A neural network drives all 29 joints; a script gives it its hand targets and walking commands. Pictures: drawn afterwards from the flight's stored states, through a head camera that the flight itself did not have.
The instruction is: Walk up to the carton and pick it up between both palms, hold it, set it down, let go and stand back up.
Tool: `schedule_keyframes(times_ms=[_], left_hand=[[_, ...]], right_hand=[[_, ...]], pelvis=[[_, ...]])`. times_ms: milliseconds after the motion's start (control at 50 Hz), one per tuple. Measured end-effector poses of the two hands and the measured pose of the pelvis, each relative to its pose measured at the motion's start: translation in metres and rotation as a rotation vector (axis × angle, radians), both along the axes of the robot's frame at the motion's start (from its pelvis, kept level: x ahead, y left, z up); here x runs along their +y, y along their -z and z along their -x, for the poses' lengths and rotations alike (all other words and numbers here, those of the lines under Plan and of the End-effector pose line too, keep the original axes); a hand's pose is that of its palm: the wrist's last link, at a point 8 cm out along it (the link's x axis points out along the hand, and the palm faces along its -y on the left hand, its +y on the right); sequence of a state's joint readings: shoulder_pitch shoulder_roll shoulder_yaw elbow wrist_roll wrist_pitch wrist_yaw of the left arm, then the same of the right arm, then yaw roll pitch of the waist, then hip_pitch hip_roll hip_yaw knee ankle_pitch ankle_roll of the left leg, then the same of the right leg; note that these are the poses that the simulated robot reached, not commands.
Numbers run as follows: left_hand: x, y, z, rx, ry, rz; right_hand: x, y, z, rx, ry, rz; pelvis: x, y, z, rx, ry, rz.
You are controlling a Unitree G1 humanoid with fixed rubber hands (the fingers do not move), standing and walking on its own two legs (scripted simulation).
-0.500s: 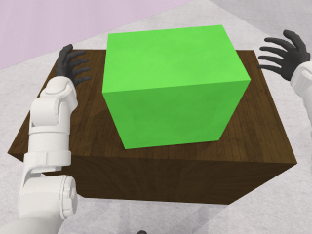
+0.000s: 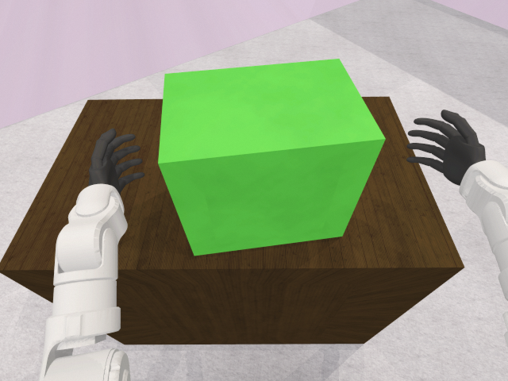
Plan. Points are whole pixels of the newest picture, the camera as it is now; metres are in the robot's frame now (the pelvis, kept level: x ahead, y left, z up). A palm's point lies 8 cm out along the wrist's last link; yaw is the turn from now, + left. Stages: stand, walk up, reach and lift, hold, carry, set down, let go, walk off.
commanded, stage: set down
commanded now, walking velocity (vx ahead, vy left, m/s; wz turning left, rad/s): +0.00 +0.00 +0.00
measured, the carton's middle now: (262, 163) +0.46 +0.03 +0.05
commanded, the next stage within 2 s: none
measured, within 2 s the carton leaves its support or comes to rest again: neither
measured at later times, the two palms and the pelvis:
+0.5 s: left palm (117, 233) +0.29 +0.24 +0.08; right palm (472, 225) +0.32 -0.28 +0.08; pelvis +0.01 +0.00 +0.00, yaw -1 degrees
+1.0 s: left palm (127, 279) +0.25 +0.23 +0.03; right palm (481, 285) +0.25 -0.29 +0.03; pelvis +0.01 +0.00 +0.00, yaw -1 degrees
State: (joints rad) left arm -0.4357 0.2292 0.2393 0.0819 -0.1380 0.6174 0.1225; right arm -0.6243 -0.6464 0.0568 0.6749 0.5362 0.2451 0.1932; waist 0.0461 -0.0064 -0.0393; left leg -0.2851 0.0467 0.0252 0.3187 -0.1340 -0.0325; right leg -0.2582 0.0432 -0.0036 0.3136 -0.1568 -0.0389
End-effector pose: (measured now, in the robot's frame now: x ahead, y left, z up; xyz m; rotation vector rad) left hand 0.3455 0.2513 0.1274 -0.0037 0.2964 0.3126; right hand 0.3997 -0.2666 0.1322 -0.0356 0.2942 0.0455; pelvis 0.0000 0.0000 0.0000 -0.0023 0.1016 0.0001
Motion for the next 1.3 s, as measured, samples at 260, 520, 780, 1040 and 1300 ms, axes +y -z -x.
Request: schedule_keyframes(times_ms=[260, 520, 780, 1040, 1300], left_hand=[[-0.009, 0.029, 0.029, -0.003, 0.018, -0.013], [-0.013, 0.053, 0.053, -0.003, 0.024, -0.029], [-0.020, 0.082, 0.082, 0.018, 0.023, -0.035], [-0.026, 0.104, 0.103, 0.038, 0.020, -0.032], [-0.029, 0.128, 0.123, 0.100, 0.024, -0.026]], right_hand=[[-0.013, 0.029, 0.042, -0.002, -0.004, 0.009], [-0.015, 0.057, 0.078, 0.009, -0.015, 0.014], [-0.021, 0.083, 0.118, 0.027, -0.011, 0.035], [-0.024, 0.101, 0.153, 0.055, -0.009, 0.047], [-0.019, 0.122, 0.176, 0.115, 0.003, 0.053]], pelvis=[[0.000, -0.001, -0.005, -0.018, 0.008, -0.002], [0.001, -0.002, -0.008, -0.031, 0.013, -0.004], [0.003, -0.001, -0.012, -0.045, 0.013, -0.003], [0.004, 0.000, -0.014, -0.052, 0.019, -0.004], [0.005, 0.001, -0.013, -0.065, 0.019, -0.005]])
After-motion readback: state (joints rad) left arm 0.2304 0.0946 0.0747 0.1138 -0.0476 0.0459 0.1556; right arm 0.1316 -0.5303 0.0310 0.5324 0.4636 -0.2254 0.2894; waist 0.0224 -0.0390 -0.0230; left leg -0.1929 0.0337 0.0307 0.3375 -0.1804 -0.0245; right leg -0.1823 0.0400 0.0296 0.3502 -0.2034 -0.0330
